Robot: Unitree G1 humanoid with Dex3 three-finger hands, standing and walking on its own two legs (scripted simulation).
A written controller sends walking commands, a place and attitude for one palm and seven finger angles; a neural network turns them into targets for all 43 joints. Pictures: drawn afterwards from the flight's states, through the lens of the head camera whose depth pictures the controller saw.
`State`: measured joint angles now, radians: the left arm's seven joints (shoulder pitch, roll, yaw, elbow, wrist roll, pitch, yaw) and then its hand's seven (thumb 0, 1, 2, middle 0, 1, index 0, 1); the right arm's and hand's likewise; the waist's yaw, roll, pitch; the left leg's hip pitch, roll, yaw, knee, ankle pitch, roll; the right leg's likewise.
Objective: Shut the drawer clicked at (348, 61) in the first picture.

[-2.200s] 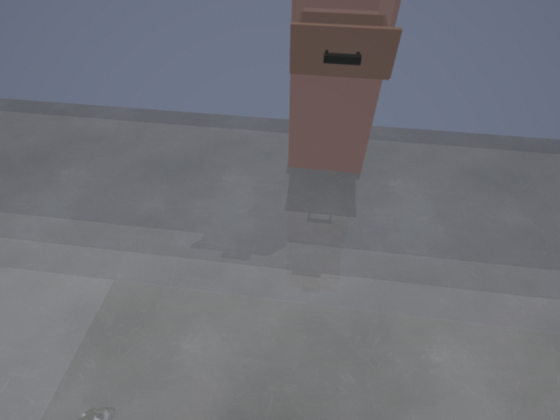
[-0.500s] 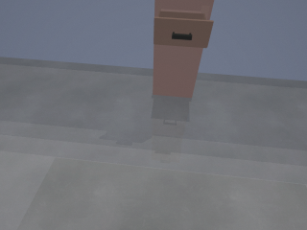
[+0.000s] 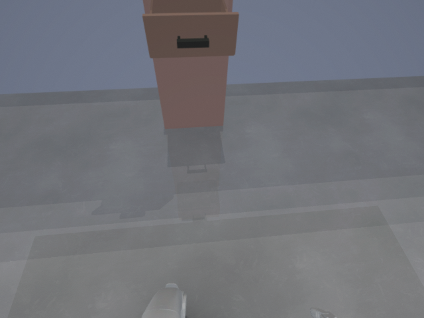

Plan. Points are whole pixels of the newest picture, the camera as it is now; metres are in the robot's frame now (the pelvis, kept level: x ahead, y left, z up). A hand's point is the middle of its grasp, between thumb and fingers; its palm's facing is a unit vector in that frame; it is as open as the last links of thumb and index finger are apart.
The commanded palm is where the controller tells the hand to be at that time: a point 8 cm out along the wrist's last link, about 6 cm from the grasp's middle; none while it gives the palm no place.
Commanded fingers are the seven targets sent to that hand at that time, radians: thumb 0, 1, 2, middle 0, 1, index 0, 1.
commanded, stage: walk to a spot facing it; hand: left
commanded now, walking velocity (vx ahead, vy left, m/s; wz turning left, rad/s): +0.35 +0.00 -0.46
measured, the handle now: (192, 40) +1.03 +0.19 -0.01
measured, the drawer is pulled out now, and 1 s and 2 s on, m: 0.28 0.28 0.28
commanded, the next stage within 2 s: turn to face it in 1.52 s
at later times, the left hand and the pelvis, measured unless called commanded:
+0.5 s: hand (140, 220) +0.35 +0.23 -0.16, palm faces -0.28 -0.94 -0.18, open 7.3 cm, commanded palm none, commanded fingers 0.00 0.90 0.90 -0.20 -0.30 -0.20 -0.30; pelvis +0.19 +0.07 +0.01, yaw -18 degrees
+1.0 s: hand (199, 175) +0.52 +0.10 -0.17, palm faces -0.51 -0.83 -0.23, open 7.2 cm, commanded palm none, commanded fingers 0.00 0.90 0.90 -0.20 -0.30 -0.20 -0.30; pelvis +0.35 -0.03 -0.01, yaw -33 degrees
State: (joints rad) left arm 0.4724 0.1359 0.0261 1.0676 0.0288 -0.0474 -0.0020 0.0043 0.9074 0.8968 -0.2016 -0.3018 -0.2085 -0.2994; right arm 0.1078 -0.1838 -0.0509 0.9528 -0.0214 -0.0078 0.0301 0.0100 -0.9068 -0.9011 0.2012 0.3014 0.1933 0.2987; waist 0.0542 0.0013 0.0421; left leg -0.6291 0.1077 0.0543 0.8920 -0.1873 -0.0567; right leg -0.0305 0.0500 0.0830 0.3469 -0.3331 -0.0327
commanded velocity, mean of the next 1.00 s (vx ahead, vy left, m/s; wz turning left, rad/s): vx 0.32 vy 0.00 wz -0.51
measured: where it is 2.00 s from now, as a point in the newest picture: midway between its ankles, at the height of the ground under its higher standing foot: (241, 255)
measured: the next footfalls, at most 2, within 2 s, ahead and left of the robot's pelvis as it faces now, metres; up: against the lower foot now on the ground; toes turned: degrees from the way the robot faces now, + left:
left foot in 0.10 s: +0.21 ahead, +0.14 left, +0.00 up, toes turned +3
right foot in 0.76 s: +0.37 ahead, -0.14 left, +0.00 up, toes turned -34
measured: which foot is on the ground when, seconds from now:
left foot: up 0.00-0.08, down 0.10-0.76, up 0.78-1.00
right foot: down 0.00-0.10, up 0.12-0.74, down 0.76-1.00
